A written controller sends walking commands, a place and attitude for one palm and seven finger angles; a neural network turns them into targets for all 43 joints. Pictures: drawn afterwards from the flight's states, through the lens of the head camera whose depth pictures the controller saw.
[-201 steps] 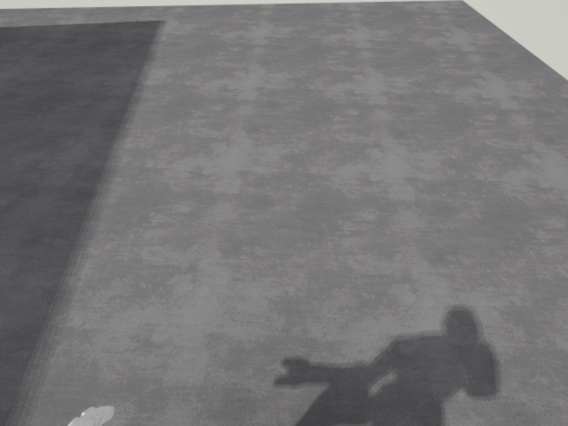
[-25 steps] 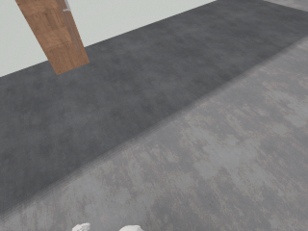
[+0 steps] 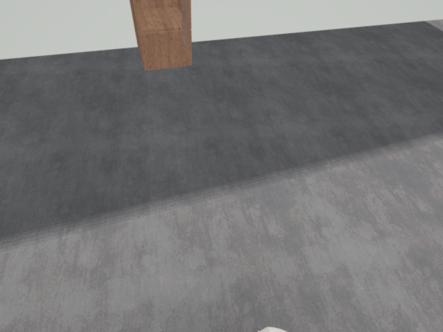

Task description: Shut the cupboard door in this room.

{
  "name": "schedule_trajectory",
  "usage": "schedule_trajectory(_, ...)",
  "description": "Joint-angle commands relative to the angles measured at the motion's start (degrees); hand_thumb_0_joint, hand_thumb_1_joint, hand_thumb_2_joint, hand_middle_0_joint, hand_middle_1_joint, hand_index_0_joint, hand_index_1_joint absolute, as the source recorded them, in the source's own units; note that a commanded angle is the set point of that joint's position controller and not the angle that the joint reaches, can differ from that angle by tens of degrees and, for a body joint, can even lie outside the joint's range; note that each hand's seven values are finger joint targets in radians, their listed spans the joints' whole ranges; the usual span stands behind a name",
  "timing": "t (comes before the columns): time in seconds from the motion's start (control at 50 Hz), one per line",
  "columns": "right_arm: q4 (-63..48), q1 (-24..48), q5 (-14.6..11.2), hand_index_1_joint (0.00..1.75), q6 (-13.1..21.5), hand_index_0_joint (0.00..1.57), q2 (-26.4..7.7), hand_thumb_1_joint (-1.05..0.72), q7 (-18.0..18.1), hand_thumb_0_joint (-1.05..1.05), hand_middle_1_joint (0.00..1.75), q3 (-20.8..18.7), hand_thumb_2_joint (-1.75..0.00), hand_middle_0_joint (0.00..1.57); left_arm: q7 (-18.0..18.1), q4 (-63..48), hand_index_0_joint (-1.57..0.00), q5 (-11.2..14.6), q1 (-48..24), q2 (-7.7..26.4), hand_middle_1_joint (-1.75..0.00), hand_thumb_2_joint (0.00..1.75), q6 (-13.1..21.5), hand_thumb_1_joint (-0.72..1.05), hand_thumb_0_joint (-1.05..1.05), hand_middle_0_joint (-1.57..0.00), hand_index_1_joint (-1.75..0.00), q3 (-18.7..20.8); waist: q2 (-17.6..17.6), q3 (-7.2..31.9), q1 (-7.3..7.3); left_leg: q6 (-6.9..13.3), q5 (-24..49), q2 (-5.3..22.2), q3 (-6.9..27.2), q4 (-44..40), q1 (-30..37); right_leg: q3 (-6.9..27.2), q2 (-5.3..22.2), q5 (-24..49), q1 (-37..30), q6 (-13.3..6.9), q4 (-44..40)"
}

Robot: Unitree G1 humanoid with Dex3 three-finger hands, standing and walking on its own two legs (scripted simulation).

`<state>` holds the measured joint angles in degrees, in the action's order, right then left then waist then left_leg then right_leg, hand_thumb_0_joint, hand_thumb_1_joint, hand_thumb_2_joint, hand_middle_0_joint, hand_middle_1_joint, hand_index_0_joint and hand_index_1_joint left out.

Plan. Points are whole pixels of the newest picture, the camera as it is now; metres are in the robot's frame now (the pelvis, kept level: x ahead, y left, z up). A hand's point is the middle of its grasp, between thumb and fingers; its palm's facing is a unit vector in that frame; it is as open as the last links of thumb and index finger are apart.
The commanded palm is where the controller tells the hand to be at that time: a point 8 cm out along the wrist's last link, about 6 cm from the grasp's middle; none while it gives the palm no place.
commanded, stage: turn or walk to find it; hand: left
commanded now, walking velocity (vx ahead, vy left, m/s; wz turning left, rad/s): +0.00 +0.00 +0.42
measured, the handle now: out of the picture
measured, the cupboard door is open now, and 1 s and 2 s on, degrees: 72 72 72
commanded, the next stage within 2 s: stand and wait in 1.80 s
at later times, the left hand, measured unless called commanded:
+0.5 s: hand out of the picture +0.00 +0.16 -0.15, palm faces +0.24 -0.93 -0.27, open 7.3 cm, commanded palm none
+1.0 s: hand out of the picture -0.10 +0.24 -0.17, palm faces +0.46 -0.86 -0.24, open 7.3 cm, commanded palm none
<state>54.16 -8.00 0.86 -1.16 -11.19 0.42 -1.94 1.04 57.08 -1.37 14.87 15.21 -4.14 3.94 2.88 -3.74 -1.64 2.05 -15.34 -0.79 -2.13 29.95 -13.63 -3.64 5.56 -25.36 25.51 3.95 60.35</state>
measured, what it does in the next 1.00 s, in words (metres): steps on the spot, turning left: right foot, then left foot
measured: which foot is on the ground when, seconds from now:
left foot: down 0.00-0.28, up 0.30-0.70, down 0.72-1.00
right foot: up 0.00-0.24, down 0.26-0.74, up 0.76-1.00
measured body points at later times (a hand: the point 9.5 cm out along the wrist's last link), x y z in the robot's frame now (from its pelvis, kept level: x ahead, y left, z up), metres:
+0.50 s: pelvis -0.03 -0.04 +0.00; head +0.00 -0.06 +0.45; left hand -0.01 +0.21 -0.13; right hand +0.06 -0.29 -0.16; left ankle -0.08 +0.10 -0.65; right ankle -0.01 -0.13 -0.74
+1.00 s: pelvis -0.06 +0.02 +0.01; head -0.04 +0.06 +0.46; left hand -0.12 +0.29 -0.15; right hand +0.13 -0.16 -0.12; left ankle -0.09 +0.09 -0.74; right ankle -0.01 -0.14 -0.66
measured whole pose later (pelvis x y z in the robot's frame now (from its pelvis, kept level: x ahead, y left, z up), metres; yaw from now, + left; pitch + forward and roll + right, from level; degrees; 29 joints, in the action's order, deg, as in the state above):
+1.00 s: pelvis -0.06 +0.02 +0.01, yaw +25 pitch +0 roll -1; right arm 54.5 -10.0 0.6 -0.6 -10.3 0.7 -1.6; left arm 1.0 55.5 -1.2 11.7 15.0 -3.5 3.7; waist 2.1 -3.1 -0.7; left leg 4.0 -13.3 -2.7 0.1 24.8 -11.7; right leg -1.3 5.2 -22.2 25.9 5.2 60.4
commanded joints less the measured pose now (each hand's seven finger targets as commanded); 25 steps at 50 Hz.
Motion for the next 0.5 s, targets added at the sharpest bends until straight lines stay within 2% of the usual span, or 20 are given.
schedule_trajectory(0.0, -2.8, -2.7, 0.2, 0.30, 0.7, 0.20, -11.7, -0.90, 0.7, 0.00, 0.30, -3.0, -0.90, 0.20, -0.2, -5.4, -0.20, 0.4, -1.6, 2.8, -0.30, 0.90, 1.9, 0.90, 0.00, -0.20, -0.30, 0.5, -10.3, 3.8, 2.51, 7.6, 21.1, 14.0, 14.0, -12.1, 5.2, 1.7, -0.1, 1.2, 2.5, 0.7, -2.7)
schedule_trajectory(0.06, -2.7, -4.1, 0.4, 0.30, 0.4, 0.20, -12.0, -0.90, 0.5, 0.00, 0.30, -3.4, -0.90, 0.20, -0.1, -6.8, -0.20, 0.5, -3.6, 2.4, -0.30, 0.90, 2.1, 0.90, 0.00, -0.20, -0.30, 0.4, -10.2, 3.8, 3.49, 8.3, 19.7, 14.1, 17.0, -11.8, 5.8, 1.8, -1.1, -0.2, 1.5, 0.6, -7.9)
schedule_trajectory(0.1, -3.1, -3.7, 0.6, 0.30, 0.1, 0.20, -12.2, -0.90, 0.4, 0.00, 0.30, -3.7, -0.90, 0.20, 0.0, -7.5, -0.20, 0.6, -3.7, 1.9, -0.30, 0.90, 2.2, 0.90, 0.00, -0.20, -0.30, 0.3, -10.7, 4.0, 3.28, 8.3, 18.4, 13.9, 18.6, -11.6, 4.2, 1.9, -1.8, -0.3, -1.1, 0.3, -11.5)
schedule_trajectory(0.16, -3.8, -2.6, 0.7, 0.30, -0.3, 0.20, -12.3, -0.90, 0.1, 0.00, 0.30, -3.9, -0.90, 0.20, 0.3, -7.6, -0.20, 0.8, -1.7, 1.8, -0.30, 0.90, 2.5, 0.90, 0.00, -0.20, -0.30, 0.2, -12.0, 4.2, 2.30, 7.9, 17.3, 13.0, 20.5, -10.5, 0.4, 1.6, -3.1, 1.1, -6.9, -0.4, -19.1)
schedule_trajectory(0.2, -4.3, -1.9, 0.5, 0.30, -0.4, 0.20, -11.8, -0.90, 0.0, 0.00, 0.30, -4.1, -0.90, 0.20, 0.5, -7.1, -0.20, 0.9, 1.7, 1.8, -0.30, 0.90, 3.2, 0.90, 0.00, -0.20, -0.30, 0.3, -10.4, 5.9, 0.55, 5.9, 16.2, 10.6, 20.0, -6.9, -2.3, 1.0, -3.7, 8.1, -13.9, -0.6, -30.2)
schedule_trajectory(0.22, -4.4, -1.9, 0.0, 0.30, -0.3, 0.20, -10.6, -0.90, -0.2, 0.00, 0.30, -4.0, -0.90, 0.20, 0.7, -6.8, -0.20, 0.7, 3.5, 3.1, -0.30, 0.90, 3.8, 0.90, 0.00, -0.20, -0.30, 0.5, -6.7, 7.0, -0.44, 3.4, 12.6, 8.0, 18.2, -2.9, -5.6, 2.2, -1.9, 13.1, -19.8, -1.0, -38.7)
schedule_trajectory(0.24, -5.1, -3.2, -0.5, 0.30, -0.3, 0.20, -7.0, -0.90, -0.6, 0.00, 0.30, -3.6, -0.90, 0.20, 1.1, -7.0, -0.20, -0.1, 4.3, 7.3, -0.30, 0.90, 4.4, 0.90, 0.00, -0.20, -0.30, 1.3, 5.7, 7.5, -0.48, -0.6, 0.5, 1.6, 11.2, 7.5, -15.2, 14.1, 9.7, 13.2, -26.6, -4.4, -44.3)
schedule_trajectory(0.26, -6.5, -2.5, -0.2, 0.30, -0.5, 0.20, -5.8, -0.90, -0.7, 0.00, 0.30, -3.4, -0.90, 0.20, 1.1, -8.0, -0.20, -0.4, 3.2, 11.5, -0.30, 0.90, 4.4, 0.90, 0.00, -0.20, -0.30, 1.8, 13.5, 4.5, -0.66, -3.4, -15.9, -3.7, 5.0, 19.7, -19.9, 23.4, 21.3, 19.1, -22.1, -10.6, -46.2)
schedule_trajectory(0.28, -5.4, -2.9, 0.6, 0.30, -1.6, 0.20, -8.6, -0.90, -0.6, 0.00, 0.30, -4.3, -0.90, 0.20, 1.2, -8.8, -0.20, 0.3, 1.4, 9.9, -0.30, 0.90, 4.5, 0.90, 0.00, -0.20, -0.30, 2.0, 13.5, 4.3, -0.53, -3.0, -15.8, -0.7, 8.5, 28.4, -17.9, 21.6, 20.8, 13.8, -15.0, -12.1, -47.4)
schedule_trajectory(0.3, -4.4, -2.4, 0.5, 0.30, -2.2, 0.20, -8.3, -0.90, -0.9, 0.00, 0.30, -4.6, -0.90, 0.20, 1.2, -9.5, -0.20, 0.2, -1.7, 8.5, -0.30, 0.90, 4.3, 0.90, 0.00, -0.20, -0.30, 1.6, 9.3, 1.3, 0.85, -3.1, -12.6, -0.4, 8.1, 35.0, -17.4, 19.6, 17.8, 8.7, -10.6, -11.8, -48.3)
schedule_trajectory(0.32, -3.0, -3.6, 0.6, 0.30, -2.4, 0.20, -8.0, -0.90, -1.2, 0.00, 0.30, -4.5, -0.90, 0.20, 1.0, -9.9, -0.20, 0.3, -4.6, 6.6, -0.30, 0.90, 4.3, 0.90, 0.00, -0.20, -0.30, 1.0, 5.4, -0.8, 2.39, -3.4, -8.6, 0.5, 7.4, 38.4, -18.1, 14.3, 14.8, 8.4, -9.3, -10.7, -47.7)
schedule_trajectory(0.34, -2.0, -5.2, 0.7, 0.30, -2.4, 0.20, -7.4, -0.90, -1.5, 0.00, 0.30, -4.3, -0.90, 0.20, 1.0, -10.1, -0.20, 0.3, -6.1, 5.2, -0.30, 0.90, 4.6, 0.90, 0.00, -0.20, -0.30, 0.5, 4.8, -0.7, 3.33, -4.1, -5.7, 1.1, 6.3, 39.8, -18.3, 9.9, 12.3, 11.7, -10.3, -9.9, -46.3)
schedule_trajectory(0.36, -1.5, -6.2, 0.6, 0.30, -2.4, 0.20, -7.1, -0.90, -1.6, 0.00, 0.30, -4.3, -0.90, 0.20, 1.0, -10.1, -0.20, 0.3, -6.2, 4.5, -0.30, 0.90, 4.7, 0.90, 0.00, -0.20, -0.30, 0.5, 5.1, -0.3, 3.53, -4.5, -4.2, 1.5, 5.6, 40.2, -18.3, 7.3, 11.8, 14.2, -11.1, -9.6, -45.6)
schedule_trajectory(0.4, -1.1, -6.1, 0.7, 0.30, -2.4, 0.20, -6.7, -0.90, -1.6, 0.00, 0.30, -4.1, -0.90, 0.20, 1.1, -9.4, -0.20, 0.2, -4.1, 4.4, -0.30, 0.90, 4.9, 0.90, 0.00, -0.20, -0.30, 0.4, 5.4, 0.6, 2.57, -5.4, -3.5, 1.9, 4.6, 39.6, -18.3, 5.4, 11.6, 16.4, -13.7, -9.8, -45.0)
schedule_trajectory(0.48, -1.4, -2.5, 0.5, 0.30, -2.3, 0.20, -6.3, -0.90, -1.5, 0.00, 0.30, -3.5, -0.90, 0.20, 1.1, -7.1, -0.20, 0.0, 1.1, 5.7, -0.30, 0.90, 4.9, 0.90, 0.00, -0.20, -0.30, 0.7, 5.5, 2.0, 0.13, -6.2, -7.0, 2.5, 3.0, 32.3, -18.2, 4.7, 13.5, 24.1, -19.6, -11.2, -43.1)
